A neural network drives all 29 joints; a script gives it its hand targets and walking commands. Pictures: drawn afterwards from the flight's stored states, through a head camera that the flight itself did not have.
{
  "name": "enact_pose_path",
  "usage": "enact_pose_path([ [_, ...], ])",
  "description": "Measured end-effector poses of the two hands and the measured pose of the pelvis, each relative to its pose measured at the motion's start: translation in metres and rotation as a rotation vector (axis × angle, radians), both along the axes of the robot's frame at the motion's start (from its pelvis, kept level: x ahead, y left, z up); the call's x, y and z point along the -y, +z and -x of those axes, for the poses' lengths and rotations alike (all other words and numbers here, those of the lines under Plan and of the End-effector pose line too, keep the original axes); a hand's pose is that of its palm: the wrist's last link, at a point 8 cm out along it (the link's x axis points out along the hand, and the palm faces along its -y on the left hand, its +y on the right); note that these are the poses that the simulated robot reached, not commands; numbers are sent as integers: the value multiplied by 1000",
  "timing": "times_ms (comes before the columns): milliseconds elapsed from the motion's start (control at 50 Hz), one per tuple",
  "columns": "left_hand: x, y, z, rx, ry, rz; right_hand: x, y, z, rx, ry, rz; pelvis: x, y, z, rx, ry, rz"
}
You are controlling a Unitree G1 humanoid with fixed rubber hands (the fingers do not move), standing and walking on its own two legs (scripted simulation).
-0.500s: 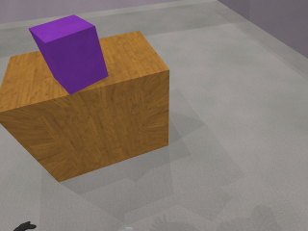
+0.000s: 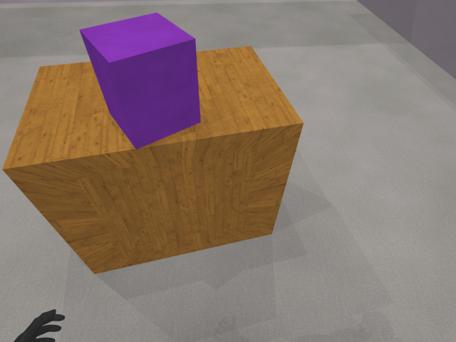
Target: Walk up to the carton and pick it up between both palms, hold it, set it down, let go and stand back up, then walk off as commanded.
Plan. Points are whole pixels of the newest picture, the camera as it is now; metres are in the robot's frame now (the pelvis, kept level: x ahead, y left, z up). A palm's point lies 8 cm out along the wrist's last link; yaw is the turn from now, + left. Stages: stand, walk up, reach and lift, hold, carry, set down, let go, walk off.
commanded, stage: walk up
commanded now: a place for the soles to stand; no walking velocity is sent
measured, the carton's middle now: (146, 81) +0.77 +0.21 +0.06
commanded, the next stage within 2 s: none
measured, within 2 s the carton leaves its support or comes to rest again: neither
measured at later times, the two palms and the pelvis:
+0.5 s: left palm out of the picture +0.19 +0.39 -0.07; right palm (360, 292) +0.25 -0.27 -0.09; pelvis +0.13 +0.05 -0.02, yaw +4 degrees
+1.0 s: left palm (3, 285) +0.25 +0.38 -0.03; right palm (337, 231) +0.38 -0.26 -0.09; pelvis +0.24 +0.04 +0.01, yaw +9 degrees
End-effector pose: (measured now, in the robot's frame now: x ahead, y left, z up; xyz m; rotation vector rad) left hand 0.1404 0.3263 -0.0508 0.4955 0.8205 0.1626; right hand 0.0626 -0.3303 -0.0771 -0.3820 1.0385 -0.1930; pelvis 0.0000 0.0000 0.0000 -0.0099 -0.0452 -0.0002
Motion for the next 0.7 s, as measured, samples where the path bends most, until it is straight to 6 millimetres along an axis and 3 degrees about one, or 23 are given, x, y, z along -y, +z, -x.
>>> enact_pose_path([
  [60, 8, 3, -12, 11, 7, -15, 9, -6, -26, 8, 10, -10, 11, -3, -20, -23, 8, -13],
  [120, 9, 7, -10, 9, 37, -36, 11, -11, -56, 23, 36, -23, 16, -3, -38, -28, 22, -30],
  [240, -8, 31, 2, -25, 125, -76, -9, -10, -114, 35, 121, -77, 9, 10, -69, -45, 44, -54],
  [360, -28, 20, 2, -73, 164, -48, -31, -7, -149, 22, 160, -72, -10, 8, -95, -38, 45, -30],
  [460, -57, -4, -33, -46, 158, -15, -56, -9, -177, 49, 165, -26, -41, -7, -121, -24, 58, -2],
  [520, -69, -21, -58, -33, 151, 6, -67, -14, -185, 62, 144, 1, -55, -18, -133, 16, 79, -8],
  [620, -70, -13, -101, 0, 116, 29, -67, 3, -194, 59, 124, 36, -59, -7, -150, 36, 104, 5],
  [700, -67, -10, -119, -3, 114, 35, -65, 4, -209, 44, 127, 34, -56, -4, -168, 35, 126, 3],
])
